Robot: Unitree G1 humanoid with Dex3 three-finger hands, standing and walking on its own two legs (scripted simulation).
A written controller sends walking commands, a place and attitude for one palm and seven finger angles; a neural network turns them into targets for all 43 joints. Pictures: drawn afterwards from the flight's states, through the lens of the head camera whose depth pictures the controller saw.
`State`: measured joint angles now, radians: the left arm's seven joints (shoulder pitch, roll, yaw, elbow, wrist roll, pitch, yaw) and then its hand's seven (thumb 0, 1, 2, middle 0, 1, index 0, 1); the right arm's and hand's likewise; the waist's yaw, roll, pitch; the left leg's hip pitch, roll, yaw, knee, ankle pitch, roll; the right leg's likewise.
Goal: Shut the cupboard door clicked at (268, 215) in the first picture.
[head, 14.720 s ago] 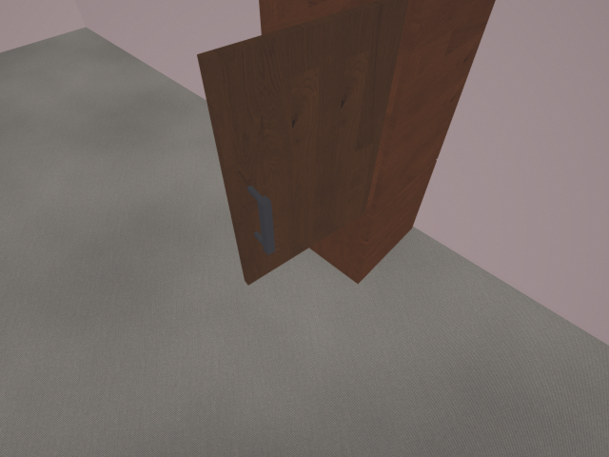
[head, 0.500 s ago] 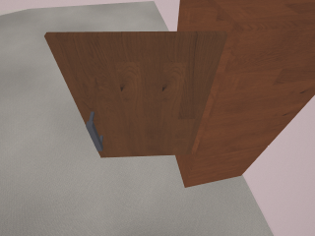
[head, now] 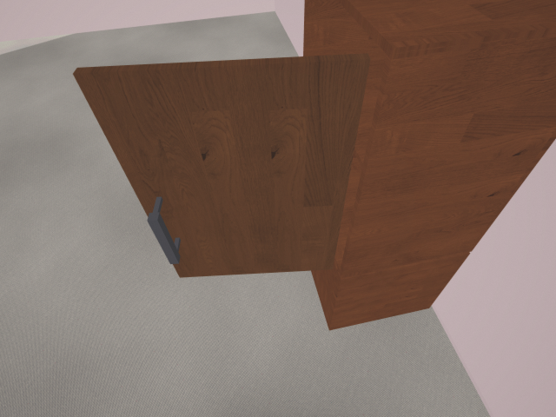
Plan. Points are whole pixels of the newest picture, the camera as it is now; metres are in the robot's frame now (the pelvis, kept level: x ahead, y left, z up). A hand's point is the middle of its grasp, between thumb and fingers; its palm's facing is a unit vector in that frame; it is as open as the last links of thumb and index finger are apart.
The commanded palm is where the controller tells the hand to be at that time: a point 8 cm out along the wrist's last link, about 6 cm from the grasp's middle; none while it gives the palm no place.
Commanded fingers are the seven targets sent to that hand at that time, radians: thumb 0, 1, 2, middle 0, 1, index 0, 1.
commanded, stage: come to a stop and stand still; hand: left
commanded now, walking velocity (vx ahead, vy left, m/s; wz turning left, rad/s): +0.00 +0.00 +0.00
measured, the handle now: (167, 232) +0.48 +0.27 -0.10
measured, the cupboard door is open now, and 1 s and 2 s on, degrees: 81 81 81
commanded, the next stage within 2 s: look again from close up in 0.76 s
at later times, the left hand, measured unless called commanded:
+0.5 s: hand out of the picture +0.03 +0.16 -0.17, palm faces +0.01 -0.98 -0.21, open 7.3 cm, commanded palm none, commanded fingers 0.00 0.90 0.90 -0.20 -0.30 -0.20 -0.30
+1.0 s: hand out of the picture +0.05 +0.17 -0.17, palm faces +0.02 -0.98 -0.21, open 7.3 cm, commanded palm none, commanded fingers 0.00 0.90 0.90 -0.20 -0.30 -0.20 -0.30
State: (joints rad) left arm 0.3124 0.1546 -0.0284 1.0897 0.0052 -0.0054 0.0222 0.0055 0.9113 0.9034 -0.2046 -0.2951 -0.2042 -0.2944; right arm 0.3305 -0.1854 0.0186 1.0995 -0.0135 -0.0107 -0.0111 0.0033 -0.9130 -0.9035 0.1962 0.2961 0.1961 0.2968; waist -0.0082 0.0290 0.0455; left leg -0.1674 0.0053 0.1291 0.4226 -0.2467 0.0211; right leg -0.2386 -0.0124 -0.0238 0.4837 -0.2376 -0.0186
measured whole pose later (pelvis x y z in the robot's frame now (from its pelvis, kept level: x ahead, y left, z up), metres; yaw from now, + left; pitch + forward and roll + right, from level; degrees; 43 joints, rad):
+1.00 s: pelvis +0.04 -0.01 +0.00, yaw +1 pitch +0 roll +1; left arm 0.24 0.17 -0.01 1.11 0.01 -0.02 0.03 0.00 0.91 0.90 -0.20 -0.29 -0.20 -0.29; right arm 0.25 -0.16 0.01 1.14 -0.01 -0.03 -0.03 0.00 -0.91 -0.90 0.20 0.30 0.20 0.30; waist 0.00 0.00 0.04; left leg -0.09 0.02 0.11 0.38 -0.28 0.00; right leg -0.15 0.01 -0.04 0.43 -0.27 -0.03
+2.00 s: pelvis -0.06 -0.02 -0.13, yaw +5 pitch +16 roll -2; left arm 0.38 0.20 0.08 -0.03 -0.24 -0.52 -0.20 0.02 0.90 0.90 -0.56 -0.69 -0.56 -0.68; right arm 0.15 -0.24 0.01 0.49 0.01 -0.27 -0.04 0.01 -0.91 -0.90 0.20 0.30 0.20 0.30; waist 0.05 0.01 -0.13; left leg -1.09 0.02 -0.02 1.35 -0.55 0.00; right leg -1.07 -0.04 -0.14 1.31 -0.53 -0.06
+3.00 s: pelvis -0.03 +0.01 -0.12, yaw +4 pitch +20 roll -3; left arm 0.39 0.24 0.16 -0.04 -0.29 -0.42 -0.26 0.02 0.90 0.90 -1.30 -1.49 -1.30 -1.49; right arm 0.23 -0.24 0.02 0.48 0.01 -0.16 -0.04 0.01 -0.90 -0.90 0.20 0.30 0.20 0.30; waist 0.01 0.03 -0.17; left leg -1.09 0.02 0.00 1.32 -0.59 0.04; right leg -1.06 -0.03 -0.12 1.26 -0.55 -0.02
